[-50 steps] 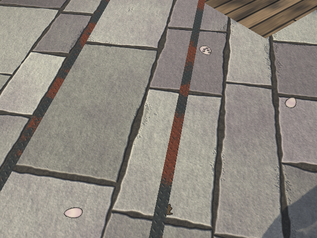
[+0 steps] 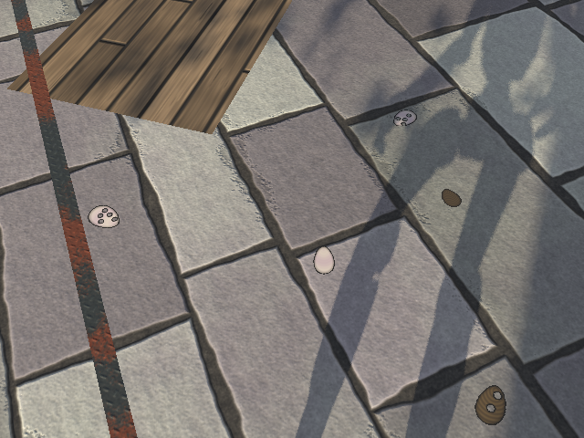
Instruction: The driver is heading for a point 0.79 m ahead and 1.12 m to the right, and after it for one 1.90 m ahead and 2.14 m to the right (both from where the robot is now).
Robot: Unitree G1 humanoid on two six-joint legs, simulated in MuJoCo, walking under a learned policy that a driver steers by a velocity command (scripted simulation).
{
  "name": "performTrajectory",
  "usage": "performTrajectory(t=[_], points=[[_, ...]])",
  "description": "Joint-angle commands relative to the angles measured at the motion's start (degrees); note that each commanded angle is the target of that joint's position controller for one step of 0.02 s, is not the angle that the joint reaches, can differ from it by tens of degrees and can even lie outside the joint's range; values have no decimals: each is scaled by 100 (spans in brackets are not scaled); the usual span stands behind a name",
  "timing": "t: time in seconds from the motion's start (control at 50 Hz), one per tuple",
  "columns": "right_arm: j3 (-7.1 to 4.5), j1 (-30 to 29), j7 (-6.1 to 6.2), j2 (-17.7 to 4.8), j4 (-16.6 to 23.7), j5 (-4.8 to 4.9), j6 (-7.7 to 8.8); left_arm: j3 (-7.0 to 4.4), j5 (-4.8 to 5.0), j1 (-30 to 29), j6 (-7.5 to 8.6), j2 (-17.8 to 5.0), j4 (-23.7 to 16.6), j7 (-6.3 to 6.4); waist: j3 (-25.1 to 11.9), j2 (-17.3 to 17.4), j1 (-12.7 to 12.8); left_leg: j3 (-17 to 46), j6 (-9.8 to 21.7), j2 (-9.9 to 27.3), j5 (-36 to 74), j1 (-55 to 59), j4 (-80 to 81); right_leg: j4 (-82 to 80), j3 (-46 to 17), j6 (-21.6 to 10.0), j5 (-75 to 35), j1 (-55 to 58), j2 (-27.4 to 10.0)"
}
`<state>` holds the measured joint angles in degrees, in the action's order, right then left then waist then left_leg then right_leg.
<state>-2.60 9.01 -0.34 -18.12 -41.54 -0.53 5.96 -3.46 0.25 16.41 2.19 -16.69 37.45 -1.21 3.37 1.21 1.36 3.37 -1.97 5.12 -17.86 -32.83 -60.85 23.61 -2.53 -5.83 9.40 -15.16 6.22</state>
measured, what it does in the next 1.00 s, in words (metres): walks ahead, turning right: left foot, then right foot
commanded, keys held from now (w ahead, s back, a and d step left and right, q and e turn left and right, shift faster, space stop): w+e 1.00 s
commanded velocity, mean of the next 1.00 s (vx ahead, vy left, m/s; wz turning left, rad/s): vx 0.50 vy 0.00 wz -0.60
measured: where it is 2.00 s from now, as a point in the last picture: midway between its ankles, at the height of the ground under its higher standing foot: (511, 259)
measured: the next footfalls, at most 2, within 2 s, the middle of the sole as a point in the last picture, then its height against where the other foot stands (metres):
left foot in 0.28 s outside the picture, level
right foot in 0.78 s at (409, 404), level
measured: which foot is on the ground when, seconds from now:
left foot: up 0.00-0.26, down 0.28-0.78, up 0.80-1.00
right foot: down 0.00-0.28, up 0.30-0.76, down 0.78-1.00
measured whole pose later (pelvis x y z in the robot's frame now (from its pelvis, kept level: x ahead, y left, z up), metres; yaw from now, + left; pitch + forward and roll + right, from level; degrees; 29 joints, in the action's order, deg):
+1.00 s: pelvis +0.51 -0.11 +0.00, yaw -36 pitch +1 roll +0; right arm -2.7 7.8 -0.4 -18.6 -41.8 -0.5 5.7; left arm -3.6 0.5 17.4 2.4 -16.5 37.3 -1.2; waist 3.7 1.6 1.5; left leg 3.7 -2.0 5.7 -16.2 -33.3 -60.2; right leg 22.6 -3.0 -6.0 9.3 -13.9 6.3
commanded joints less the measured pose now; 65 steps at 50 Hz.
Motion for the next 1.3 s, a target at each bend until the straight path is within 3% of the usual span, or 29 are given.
performTrajectory(t=[0.02, 0.1, 0.16, 0.22, 0.26, 0.28, 0.3, 0.32, 0.34, 0.38, 0.42, 0.52, 0.6, 0.68, 0.74, 0.78, 0.8, 0.82, 0.84, 0.86, 0.88, 0.9, 0.92, 0.98, 1.1, 1.2, 1.26, 1.28, 1.3], points=[[-114, 38, 31, -432, 325, -65, -35, -271, 17, -235, 133, -955, -398, 121, -400, -329, -184, -7, -215, 23, 779, -193, 794, -1105, -1449, -1113, -1406, 105, -1417], [-15, -876, -48, -242, 523, -4, 8, -305, 82, 122, 73, -1030, -195, 201, -246, -471, 180, -50, -242, -347, 2263, 401, 2477, -1015, -1220, -733, -606, -204, -1093], [-69, -1150, -103, -414, 633, 85, 58, -316, 136, 398, 43, -1017, -35, 209, -234, -556, 255, 133, -157, -446, 2281, 585, 2995, -728, -1652, -632, -181, 140, -1264], [-175, -954, -124, -619, 612, 104, 117, -321, 120, 408, -9, -969, 19, 229, -284, -777, 86, 203, 55, -473, 1567, 892, 3244, -199, -2133, -498, -185, 584, -1422], [-304, -117, -68, -798, 424, 53, 161, -232, 92, 351, -31, -694, -12, 214, -699, -777, -352, 141, 359, -344, 1394, 2190, 3539, 666, -1987, -228, -436, 412, -1062], [-388, 697, -18, -1090, 360, -34, 174, -96, 9, 421, -18, -330, -98, 196, -1479, -156, -666, 1032, 711, 604, 1053, 3601, 3468, 2242, -1507, -5, 315, -223, -693], [-503, 1177, -36, -1541, 157, -81, 82, -1, 187, 1166, 33, -63, -285, 195, -2132, 1730, -351, 3728, 1652, 1839, -418, 5259, 4060, 4094, -729, 381, 2500, -2225, 31], [-405, 1077, -76, -1023, 212, 62, 56, -99, 244, 1102, 36, -670, -142, 224, -1777, 1243, -474, 4267, 1603, 1899, -1738, 5070, 4378, 4868, -854, 477, 2347, -2941, -443], [-310, 841, -50, -677, 267, 73, 24, -197, 202, 483, 3, -986, -184, 224, -1082, 738, -621, 3327, 1341, 1637, -1524, 4438, 4445, 5046, -757, 518, 1813, -3099, -630], [-217, 407, -27, -431, 245, -8, -30, -221, 81, -13, -29, -889, -293, 219, -433, 353, -461, 2000, 1161, 1174, -20, 3341, 4600, 4701, -574, 573, 1142, -2813, -961], [-186, 323, 2, -328, 170, -29, -1, -207, 145, 29, -75, -657, -318, 156, -304, 590, -296, 1233, 1098, 924, 635, 2848, 4867, 4398, -462, 569, 884, -2418, -1162], [-294, 422, 15, -612, -75, 18, 46, -115, 107, -371, -133, -347, -511, 99, -163, 333, -300, 255, 1310, 1023, 1731, 2872, 5210, 3473, -322, 679, 155, -2719, -1290], [-312, 473, 41, -761, -203, 49, -24, -51, 108, -966, -50, -240, -617, -45, -27, 239, -497, -615, 1126, 845, 2201, 2957, 5224, 2196, 23, 608, -952, -2390, -1209], [-365, 788, 49, -963, -391, 149, -136, -34, 131, -1547, -38, -236, -852, -183, 169, 206, -630, -994, 997, 1019, 2552, 3440, 5095, 1442, 341, 405, -860, -2242, -1088], [-447, 775, 90, -1215, -410, 241, -244, -169, 81, -1310, -80, -506, -903, -216, -137, 416, -297, -1313, 836, 1073, 4964, 3826, 4169, 1241, 742, 70, -28, -1504, -651], [-428, 680, 138, -1189, -363, 269, -309, -457, 92, 192, -137, -980, -525, -136, -956, 287, 574, -1585, 590, 828, 5600, 3192, 2129, 797, 851, -325, -237, 642, -211], [-279, 861, 141, -805, -259, 61, -279, -615, 136, 1018, -210, -1439, -329, -7, -1481, -549, 802, -1573, 343, 538, 3033, 1643, 294, 750, -506, -680, -268, 2420, -1042], [-48, 1276, 53, -154, 101, -77, -123, -614, 158, 665, -124, -1926, -471, -13, -2119, -1756, 58, -756, 81, -664, -1666, -619, -1462, -34, -3906, -1746, 1136, 3825, -2350], [-153, 556, -23, -734, 141, 131, 54, -466, 136, 788, -25, -1357, -560, -55, -2301, -969, 569, 216, 168, -488, -1497, -1183, -1860, -632, -4300, -1638, 1629, 3800, -2455], [-190, 132, -58, -874, 313, 293, 153, -380, 86, 594, 62, -1139, -482, -69, -1441, -777, 525, 148, 276, -275, -899, -1493, -1628, -734, -3505, -1393, 1160, 3137, -2299], [-159, 107, -22, -780, 273, 211, 201, -340, 92, 272, 103, -1031, -482, -65, -1007, -280, 258, 146, 290, -43, -424, -1211, -1135, -733, -2869, -1223, 496, 2315, -2040], [-182, 147, 12, -782, 218, 70, 200, -298, 59, -68, 110, -903, -529, -51, -758, -208, 30, 148, 226, 96, -159, -848, -673, -780, -2403, -1115, -169, 1645, -1833], [-204, 271, 6, -800, 183, 34, 142, -250, -11, -261, 118, -797, -603, -26, -689, -332, -154, 193, 180, 188, 28, -497, -491, -898, -2153, -1084, -596, 1214, -1688], [-174, 278, 10, -605, 171, -44, -21, -249, 22, -273, 158, -824, -504, 59, -545, -340, -267, 39, -100, 130, 328, -223, 131, -1089, -1704, -1160, -1355, 504, -1521], [-28, -1020, -57, -264, 511, 3, -9, -306, 81, 233, 84, -1018, -172, 217, -224, -491, 197, -61, -259, -344, 2306, 291, 2520, -1010, -1242, -705, -683, -41, -1058], [-139, -1209, -141, -556, 635, 93, 84, -310, 137, 504, 18, -948, 60, 249, -224, -680, 188, 221, -29, -454, 1939, 575, 3221, -356, -2001, -545, -304, 640, -1379], [-302, -217, -85, -788, 414, 52, 151, -249, 98, 376, -38, -734, 44, 240, -643, -802, -337, 68, 347, -420, 1471, 1997, 3547, 648, -2025, -259, -861, 617, -1096], [-383, 599, -38, -1061, 350, -44, 170, -118, 19, 417, -28, -391, -43, 216, -1450, -299, -670, 849, 698, 438, 1205, 3463, 3405, 2150, -1614, -49, -253, 5, -750], [-501, 1148, -48, -1496, 159, -97, 85, -11, 183, 1202, 14, -59, -188, 215, -2242, 1596, -380, 3486, 1629, 1736, -202, 5357, 3938, 4067, -817, 382, 2259, -2028, 64]])
Keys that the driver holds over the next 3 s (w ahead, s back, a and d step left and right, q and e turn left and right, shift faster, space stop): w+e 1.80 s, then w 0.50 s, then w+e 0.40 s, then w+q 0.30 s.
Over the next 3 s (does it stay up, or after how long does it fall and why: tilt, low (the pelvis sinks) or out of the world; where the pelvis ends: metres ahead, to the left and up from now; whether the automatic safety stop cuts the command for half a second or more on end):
stays up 1.05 -1.06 0.00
